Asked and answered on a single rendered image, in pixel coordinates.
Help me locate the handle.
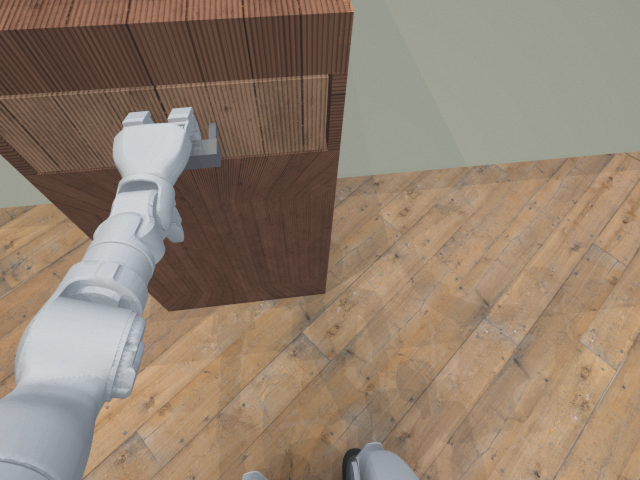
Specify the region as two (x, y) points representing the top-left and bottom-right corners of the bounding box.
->
(184, 123), (221, 170)

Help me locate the cabinet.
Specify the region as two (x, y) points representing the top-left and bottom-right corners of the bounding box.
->
(0, 0), (354, 312)

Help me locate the robot right thigh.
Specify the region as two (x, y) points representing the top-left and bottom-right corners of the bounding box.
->
(350, 450), (419, 480)

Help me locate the robot right shin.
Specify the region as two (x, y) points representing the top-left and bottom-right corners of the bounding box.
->
(356, 442), (384, 457)

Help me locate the drawer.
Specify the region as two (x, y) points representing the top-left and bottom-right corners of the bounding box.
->
(0, 74), (329, 173)

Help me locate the left robot hand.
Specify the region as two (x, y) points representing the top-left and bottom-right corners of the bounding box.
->
(113, 107), (201, 243)

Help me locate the robot left upper arm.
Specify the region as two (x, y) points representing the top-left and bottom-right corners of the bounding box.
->
(0, 297), (147, 480)

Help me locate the left robot forearm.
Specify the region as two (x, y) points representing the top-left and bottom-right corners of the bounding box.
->
(14, 173), (175, 386)

